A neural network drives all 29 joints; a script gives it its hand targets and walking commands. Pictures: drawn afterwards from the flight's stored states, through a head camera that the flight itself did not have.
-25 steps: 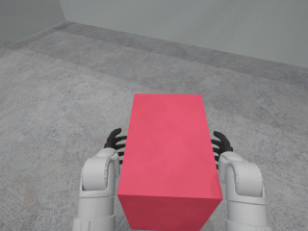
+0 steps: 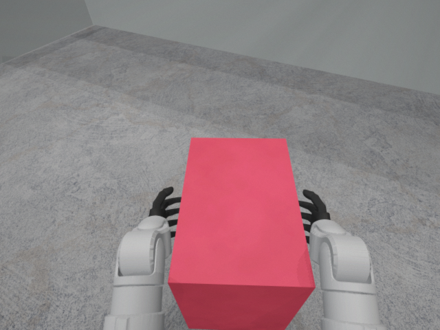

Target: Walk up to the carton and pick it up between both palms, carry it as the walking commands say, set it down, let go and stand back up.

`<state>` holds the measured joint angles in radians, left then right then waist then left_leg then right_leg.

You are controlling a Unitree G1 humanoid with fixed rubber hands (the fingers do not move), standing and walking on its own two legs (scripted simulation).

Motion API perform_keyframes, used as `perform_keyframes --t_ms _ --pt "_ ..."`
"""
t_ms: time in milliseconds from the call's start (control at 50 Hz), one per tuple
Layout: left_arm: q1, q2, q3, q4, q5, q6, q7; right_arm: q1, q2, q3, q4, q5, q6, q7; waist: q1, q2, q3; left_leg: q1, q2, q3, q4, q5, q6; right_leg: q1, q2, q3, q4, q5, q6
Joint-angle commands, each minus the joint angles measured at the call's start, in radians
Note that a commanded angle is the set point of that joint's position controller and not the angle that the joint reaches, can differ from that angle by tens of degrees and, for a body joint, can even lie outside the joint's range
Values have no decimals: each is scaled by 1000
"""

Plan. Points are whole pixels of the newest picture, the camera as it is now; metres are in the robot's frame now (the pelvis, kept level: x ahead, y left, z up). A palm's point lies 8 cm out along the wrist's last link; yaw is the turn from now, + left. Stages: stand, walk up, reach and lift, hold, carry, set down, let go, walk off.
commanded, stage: carry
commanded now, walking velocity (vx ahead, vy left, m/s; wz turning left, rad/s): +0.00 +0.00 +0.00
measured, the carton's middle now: (236, 234) +0.31 +0.00 -0.01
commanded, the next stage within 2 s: hold in 0.10 s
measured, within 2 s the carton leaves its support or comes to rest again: neither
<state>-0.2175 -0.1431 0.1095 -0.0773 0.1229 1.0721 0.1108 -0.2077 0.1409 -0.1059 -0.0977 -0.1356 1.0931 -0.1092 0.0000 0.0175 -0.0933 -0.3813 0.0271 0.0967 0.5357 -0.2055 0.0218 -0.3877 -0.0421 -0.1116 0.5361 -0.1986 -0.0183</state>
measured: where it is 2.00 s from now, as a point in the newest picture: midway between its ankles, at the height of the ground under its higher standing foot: outside the picture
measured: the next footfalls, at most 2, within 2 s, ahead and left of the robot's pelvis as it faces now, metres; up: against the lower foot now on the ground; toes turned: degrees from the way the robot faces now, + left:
none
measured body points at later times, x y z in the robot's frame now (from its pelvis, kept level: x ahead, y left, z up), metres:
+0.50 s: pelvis +0.01 +0.00 +0.00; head -0.04 -0.02 +0.45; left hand +0.32 +0.14 +0.05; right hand +0.32 -0.14 +0.04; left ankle +0.04 +0.10 -0.73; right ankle +0.05 -0.11 -0.73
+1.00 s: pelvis +0.01 +0.00 +0.00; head -0.01 -0.01 +0.45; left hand +0.33 +0.12 +0.01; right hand +0.30 -0.17 +0.00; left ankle +0.05 +0.10 -0.73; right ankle +0.05 -0.11 -0.73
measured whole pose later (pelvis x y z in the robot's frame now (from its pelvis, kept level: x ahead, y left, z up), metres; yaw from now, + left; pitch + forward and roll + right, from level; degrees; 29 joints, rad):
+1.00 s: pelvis +0.01 +0.00 +0.00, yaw -2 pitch -4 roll +0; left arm -0.36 -0.18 0.27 0.46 0.30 0.62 0.02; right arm -0.31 0.17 -0.28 0.40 -0.30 0.65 -0.02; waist -0.02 0.02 0.03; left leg -0.22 0.00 0.05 0.52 -0.23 0.02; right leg -0.24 0.01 -0.02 0.53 -0.22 -0.02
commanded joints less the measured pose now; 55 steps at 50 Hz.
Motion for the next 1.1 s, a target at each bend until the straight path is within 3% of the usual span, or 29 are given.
perform_keyframes --t_ms 0,80,100,160,180,200,240,300,320,360,400,420,440,500,520,560,640,660,720,740,760,780,840,880,960,980,1000,1020,1080 --pt "-507 -867 -582 -191 -314 -57 -234 -495 877 557 -137 315 -73 231 4 -26 -360 126 116 -134 -87 25 23 158 -108 118 -81 25 -3" --pt "-488 -883 -596 -158 -317 -50 -233 -460 876 548 -121 310 -71 231 9 32 -360 151 124 -133 -90 87 21 136 -96 105 -61 23 -4" --pt "-274 -766 -241 439 -22 -152 -252 -316 692 199 426 36 -180 245 10 63 -11 166 -94 -179 -141 -148 -7 150 107 200 -134 -105 -65" --pt "-441 -867 -473 78 -150 -382 -278 -423 852 456 72 151 -398 273 -28 12 -325 298 -103 -210 -61 193 22 304 113 238 -82 247 -34" --pt "-544 -956 -515 29 -174 -391 -298 -604 989 583 21 219 -407 289 32 -24 -412 289 -116 -213 -44 299 21 367 124 210 -45 321 -14" --pt "-795 -1050 -639 -74 -251 -408 -300 -730 1063 629 -13 261 -420 291 -10 -15 -507 338 -114 -238 -28 329 6 367 131 214 -32 312 -9" --pt "-670 -1052 -616 -34 -245 -393 -299 -803 1039 701 -66 306 -415 297 49 -69 -520 303 -129 -220 -19 275 10 372 127 223 -31 258 -5" --pt "-564 -1016 -478 269 -151 -351 -305 -767 929 558 128 220 -393 298 21 -57 -274 243 -111 -231 -70 38 14 280 117 205 -75 41 -8" --pt "-579 -1001 -499 240 -160 -352 -318 -679 982 521 209 224 -381 300 5 21 -229 211 -117 -211 -87 -1 14 322 106 214 -78 48 -11" --pt "-651 -1015 -488 322 -163 -355 -344 -711 976 460 272 174 -392 310 -39 13 -191 203 -119 -205 -93 -71 8 274 95 220 -114 -27 -16" --pt "-704 -1065 -498 237 -187 -372 -336 -691 1036 486 316 193 -397 333 7 -19 -242 278 -95 -224 -108 5 3 266 123 201 -101 15 -27" --pt "-721 -1054 -504 286 -186 -366 -350 -685 1012 438 352 166 -394 327 -37 -18 -216 269 -99 -215 -112 9 1 274 112 197 -123 24 -14" --pt "-693 -1050 -485 304 -168 -366 -346 -697 1030 442 360 174 -393 332 3 -3 -195 244 -93 -219 -126 9 6 294 115 191 -113 28 -14" --pt "-707 -1055 -471 306 -169 -373 -357 -728 1040 436 325 173 -398 336 -25 -29 -233 273 -113 -202 -114 13 14 301 106 212 -127 41 -11" --pt "-641 -1033 -423 366 -131 -362 -361 -767 1044 452 334 181 -400 339 29 -15 -176 234 -101 -199 -127 8 17 301 105 206 -130 32 -12" --pt "-632 -1037 -416 367 -137 -365 -366 -777 1048 452 309 184 -401 338 28 -60 -196 243 -99 -206 -122 42 24 324 107 208 -140 58 -7" --pt "-697 -1065 -474 299 -166 -371 -359 -734 1044 446 326 175 -395 348 7 8 -264 306 -100 -189 -138 92 -1 339 116 203 -139 116 -10" --pt "-706 -1107 -546 258 -189 -381 -361 -618 1067 418 291 138 -404 338 -107 18 -272 317 -63 -206 -139 165 -7 391 121 216 -139 206 -39" --pt "-558 -1085 -483 275 -154 -397 -345 -590 1021 443 227 140 -417 331 -43 19 -307 286 -77 -214 -124 278 -1 457 121 229 -115 325 -24" --pt "-613 -1071 -480 261 -159 -409 -346 -516 992 386 289 103 -414 328 -99 6 -282 297 -70 -217 -132 242 0 408 111 238 -127 302 -32" --pt "-547 -1065 -448 298 -134 -407 -342 -568 1026 426 268 138 -419 329 -3 14 -274 253 -87 -212 -137 198 5 456 114 241 -119 261 -25" --pt "-559 -1055 -438 313 -128 -415 -341 -597 1015 410 249 131 -423 325 -42 -24 -215 224 -89 -208 -143 142 20 419 97 243 -121 243 -17" --pt "-608 -1032 -340 401 -50 -449 -334 -647 986 327 385 84 -450 347 25 6 -88 190 -74 -205 -158 -32 15 328 104 227 -117 8 -31" --pt "-588 -1062 -334 436 -63 -476 -349 -728 1022 386 327 111 -492 352 54 -33 -183 168 -92 -194 -129 -10 17 396 101 223 -98 51 -21" --pt "-655 -1053 -338 435 -57 -551 -339 -741 1030 344 370 83 -556 332 -19 -49 -294 201 -85 -199 -56 120 23 289 96 217 -44 166 -10" --pt "-689 -1042 -318 463 -50 -561 -342 -729 1032 328 424 69 -561 328 2 -25 -280 149 -91 -191 -42 104 16 296 87 225 -39 159 -13" --pt "-751 -1042 -314 477 -53 -576 -345 -661 1017 262 516 18 -561 320 -70 -57 -250 174 -83 -201 -46 35 18 205 103 206 -37 77 -9" --pt "-767 -1016 -260 513 -14 -590 -346 -724 1031 265 534 13 -581 321 -16 -11 -236 91 -100 -184 -25 6 17 211 86 223 -31 68 -14" --pt "-759 -1069 -264 584 3 -612 -345 -754 1053 244 556 5 -622 322 -34 -31 -280 123 -88 -210 -1 22 21 166 98 217 5 31 -21"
